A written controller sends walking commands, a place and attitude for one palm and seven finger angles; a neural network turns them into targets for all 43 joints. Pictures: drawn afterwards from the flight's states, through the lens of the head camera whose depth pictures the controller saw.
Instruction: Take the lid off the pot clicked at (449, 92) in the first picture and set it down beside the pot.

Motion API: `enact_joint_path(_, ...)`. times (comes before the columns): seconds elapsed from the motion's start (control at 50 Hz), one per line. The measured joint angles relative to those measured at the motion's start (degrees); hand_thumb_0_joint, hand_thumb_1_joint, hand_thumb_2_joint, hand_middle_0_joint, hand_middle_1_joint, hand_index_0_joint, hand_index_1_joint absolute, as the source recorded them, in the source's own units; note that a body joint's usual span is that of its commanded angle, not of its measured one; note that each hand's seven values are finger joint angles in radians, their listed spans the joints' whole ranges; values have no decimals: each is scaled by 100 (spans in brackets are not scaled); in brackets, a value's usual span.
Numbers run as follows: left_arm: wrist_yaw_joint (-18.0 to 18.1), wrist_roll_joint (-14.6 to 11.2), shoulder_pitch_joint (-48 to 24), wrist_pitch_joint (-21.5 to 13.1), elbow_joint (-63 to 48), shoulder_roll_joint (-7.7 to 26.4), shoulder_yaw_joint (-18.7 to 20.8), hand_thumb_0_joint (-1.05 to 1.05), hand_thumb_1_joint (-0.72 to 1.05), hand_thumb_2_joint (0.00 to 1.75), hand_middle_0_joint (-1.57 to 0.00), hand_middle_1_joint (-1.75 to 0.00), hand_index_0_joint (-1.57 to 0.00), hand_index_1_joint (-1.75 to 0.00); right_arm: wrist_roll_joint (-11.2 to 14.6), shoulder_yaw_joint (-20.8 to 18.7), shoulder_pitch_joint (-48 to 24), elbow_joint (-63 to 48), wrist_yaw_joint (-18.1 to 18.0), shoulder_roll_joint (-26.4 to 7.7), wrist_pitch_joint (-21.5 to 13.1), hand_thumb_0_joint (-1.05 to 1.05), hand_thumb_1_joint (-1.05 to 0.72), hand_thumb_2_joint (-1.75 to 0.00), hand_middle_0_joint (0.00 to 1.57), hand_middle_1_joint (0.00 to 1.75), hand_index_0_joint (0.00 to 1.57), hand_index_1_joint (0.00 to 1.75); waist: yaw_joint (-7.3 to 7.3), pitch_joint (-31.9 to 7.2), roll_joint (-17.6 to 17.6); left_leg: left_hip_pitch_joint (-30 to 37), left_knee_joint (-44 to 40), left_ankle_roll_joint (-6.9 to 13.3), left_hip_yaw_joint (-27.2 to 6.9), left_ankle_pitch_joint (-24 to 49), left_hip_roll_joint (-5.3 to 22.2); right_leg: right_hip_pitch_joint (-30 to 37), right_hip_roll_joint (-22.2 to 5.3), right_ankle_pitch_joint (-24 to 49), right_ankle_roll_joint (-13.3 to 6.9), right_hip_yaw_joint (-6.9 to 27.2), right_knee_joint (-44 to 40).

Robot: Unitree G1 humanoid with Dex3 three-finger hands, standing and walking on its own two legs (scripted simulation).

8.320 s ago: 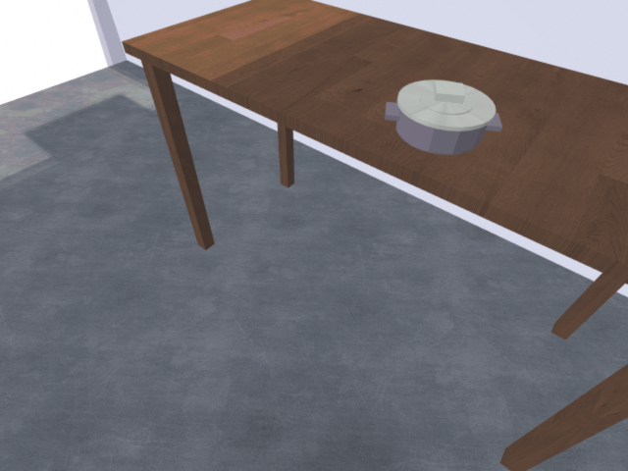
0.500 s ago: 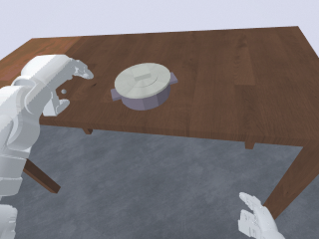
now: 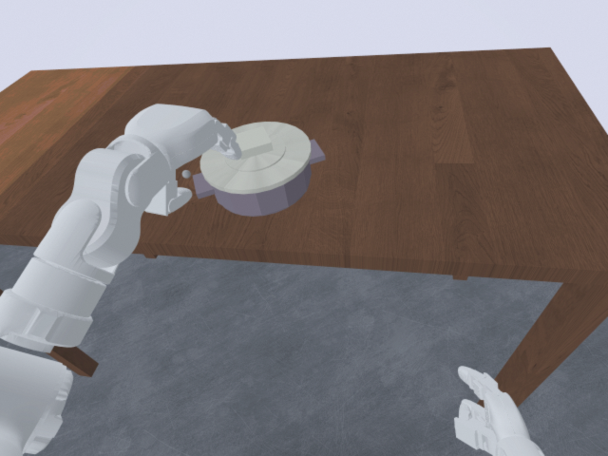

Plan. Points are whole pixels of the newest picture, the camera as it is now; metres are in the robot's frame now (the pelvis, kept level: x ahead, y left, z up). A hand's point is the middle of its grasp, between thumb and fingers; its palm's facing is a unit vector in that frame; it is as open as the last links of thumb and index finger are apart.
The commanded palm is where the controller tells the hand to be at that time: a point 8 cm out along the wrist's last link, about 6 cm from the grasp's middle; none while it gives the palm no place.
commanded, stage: move the open hand above the knob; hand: left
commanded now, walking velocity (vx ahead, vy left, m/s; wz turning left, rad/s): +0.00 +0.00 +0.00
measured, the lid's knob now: (252, 142) +0.53 +0.11 +0.15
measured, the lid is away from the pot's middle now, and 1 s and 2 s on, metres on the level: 0.00 0.00 0.00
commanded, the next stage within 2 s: none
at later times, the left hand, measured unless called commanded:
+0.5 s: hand (199, 135) +0.46 +0.16 +0.22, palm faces -0.16 +0.00 -0.99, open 10.3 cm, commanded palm +0.44 +0.14 +0.28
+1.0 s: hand (237, 88) +0.52 +0.11 +0.25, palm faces -0.12 -0.07 -0.99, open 10.2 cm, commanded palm +0.48 +0.12 +0.28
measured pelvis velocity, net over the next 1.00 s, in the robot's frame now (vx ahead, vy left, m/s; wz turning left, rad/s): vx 0.04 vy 0.03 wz -0.04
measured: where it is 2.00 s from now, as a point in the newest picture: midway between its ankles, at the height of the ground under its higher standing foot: outside the picture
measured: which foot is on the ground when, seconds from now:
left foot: down 0.00-1.00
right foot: down 0.00-1.00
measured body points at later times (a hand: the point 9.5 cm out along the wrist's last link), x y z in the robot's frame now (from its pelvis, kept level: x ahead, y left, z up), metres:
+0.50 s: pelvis +0.01 +0.02 +0.00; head +0.02 -0.02 +0.45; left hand +0.46 +0.15 +0.27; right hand +0.16 -0.23 -0.12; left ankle +0.00 +0.09 -0.74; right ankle +0.04 -0.09 -0.74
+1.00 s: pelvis +0.04 +0.03 +0.00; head +0.06 +0.00 +0.45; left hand +0.52 +0.11 +0.30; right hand +0.13 -0.22 -0.13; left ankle +0.00 +0.09 -0.74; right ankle +0.04 -0.09 -0.74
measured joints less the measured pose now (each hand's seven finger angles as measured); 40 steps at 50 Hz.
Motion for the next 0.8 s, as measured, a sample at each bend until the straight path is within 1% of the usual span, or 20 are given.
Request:
enact_joint_path(0.04,137,-26,-509,95,606,6,124,0,-42,170,-88,-8,-87,-8,5,31,16,68,-22,55,-13,1,-90,-90,20,30,20,30,-8,-41,-36,13,-45,-10,0,18,4,12,9,22,-3,0,-50)
enact_joint_path(0.1,243,-7,-883,480,1247,-72,505,0,-42,170,-87,-8,-87,-8,68,41,110,29,96,90,126,1,-90,-90,20,30,20,30,-34,-187,-64,-71,-83,-17,41,34,11,-97,21,44,0,42,-67)
enact_joint_path(0.12,220,31,-863,631,1268,-118,514,0,-42,170,-87,-8,-87,-8,100,23,160,-11,160,76,189,1,-90,-90,20,30,20,30,-32,-228,-52,-95,-80,-12,49,28,11,-122,22,44,3,51,-68)
enact_joint_path(0.16,134,114,-678,810,1109,-261,314,0,-42,170,-86,-8,-86,-8,150,-12,236,-71,254,24,318,1,-90,-90,20,30,20,30,-12,-271,-17,-126,-52,7,54,1,6,-143,17,32,20,57,-60)
enact_joint_path(0.18,90,154,-564,821,1001,-349,158,0,-42,170,-86,-8,-86,-8,156,-15,240,-72,271,-2,367,1,-90,-90,20,30,20,30,-9,-264,-8,-133,-30,18,51,-16,0,-145,9,20,31,55,-46)
enact_joint_path(0.22,13,166,-393,694,842,-478,-109,0,-42,170,-86,-8,-86,-8,148,9,186,-34,235,-25,403,1,-90,-90,20,30,20,30,-43,-188,-19,-128,15,41,43,-47,-11,-129,-5,-3,49,49,-17)
enact_joint_path(0.28,-61,181,-563,376,836,-380,-370,0,-42,170,-87,-8,-87,-8,57,41,139,58,23,23,160,1,-90,-90,20,30,20,30,-126,-49,-90,-79,8,63,40,-52,-27,-84,-20,-12,59,49,-10)
enact_joint_path(0.34,86,69,-1152,276,1204,-277,-286,0,-42,170,-88,-8,-87,-8,5,19,239,142,-96,66,-118,1,-90,-90,20,30,20,30,-169,-68,-126,-47,-51,71,28,-34,-48,-53,-35,-3,70,41,-57)
enact_joint_path(0.38,239,56,-1599,444,1784,-399,-66,0,-42,170,-88,-8,-87,-8,16,7,327,217,-54,77,-107,1,-90,-90,20,30,20,30,-167,-207,-144,-76,-99,73,40,-24,-61,-98,-43,-1,85,56,-79)
enact_joint_path(0.42,329,110,-1902,713,2359,-555,38,0,-42,170,-87,-8,-87,-8,86,3,400,248,62,64,38,1,-90,-90,20,30,20,30,-171,-334,-155,-135,-112,76,58,-28,-65,-166,-44,0,99,76,-88)
enact_joint_path(0.48,247,312,-1854,982,2531,-711,-280,0,-42,170,-86,-8,-86,-8,133,-4,475,171,193,17,265,1,-90,-90,20,30,20,30,-176,-374,-161,-238,-59,97,98,-64,-69,-280,-49,-15,118,117,-37)
enact_joint_path(0.52,142,351,-1586,945,2238,-836,-515,0,-42,170,-86,-8,-86,-8,107,-26,482,129,211,-3,342,1,-90,-90,20,30,20,30,-204,-306,-153,-258,-23,124,101,-90,-79,-293,-60,-30,133,122,-14)
enact_joint_path(0.56,61,380,-1409,753,1880,-888,-682,0,-42,170,-86,-8,-86,-8,49,-39,486,133,125,9,233,1,-90,-90,20,30,20,30,-248,-216,-148,-222,-26,150,102,-104,-91,-257,-70,-40,148,127,-18)
enact_joint_path(0.58,78,388,-1451,660,1795,-878,-707,0,-42,170,-87,-8,-86,-8,23,-40,499,162,56,24,128,1,-90,-90,20,30,20,30,-268,-185,-151,-197,-33,159,96,-110,-98,-229,-76,-46,155,122,-24)
enact_joint_path(0.6,100,302,-1564,541,1814,-849,-683,0,-42,170,-87,-8,-86,-8,3,-33,511,201,-9,37,27,1,-90,-90,20,30,20,30,-296,-168,-147,-173,-37,166,84,-116,-100,-193,-78,-49,163,112,-44)
enact_joint_path(0.64,240,212,-2023,437,2276,-834,-611,0,-42,170,-87,-8,-87,-8,-10,-6,543,319,-121,83,-128,1,-90,-90,20,30,20,30,-331,-201,-173,-139,-68,171,86,-127,-105,-161,-78,-53,177,117,-77)
enact_joint_path(0.66,333,202,-2321,483,2705,-885,-521,0,-42,170,-87,-8,-87,-8,-2,9,556,387,-138,111,-146,1,-90,-90,20,30,20,30,-349,-248,-204,-146,-86,169,95,-129,-108,-180,-79,-57,182,127,-80)
enact_joint_path(0.72,517,287,-3000,833,3858,-1012,-283,0,-42,170,-87,-8,-87,-8,27,29,633,463,-30,151,-12,1,-90,-90,20,30,20,30,-406,-394,-280,-267,-118,159,146,-127,-111,-341,-76,-61,188,181,-65)
enact_joint_path(0.76,469,416,-3022,1030,3988,-1046,-410,0,-42,170,-87,-8,-86,-8,16,0,748,399,82,122,114,1,-90,-90,20,30,20,30,-403,-448,-275,-363,-116,167,174,-131,-115,-453,-78,-63,196,211,-47)
enact_joint_path(0.8,340,496,-2718,1077,3601,-1121,-643,0,-42,170,-86,-8,-86,-8,-19,-67,856,343,170,81,235,1,-90,-90,20,30,20,30,-385,-464,-229,-415,-104,188,166,-143,-126,-494,-90,-73,214,206,-48)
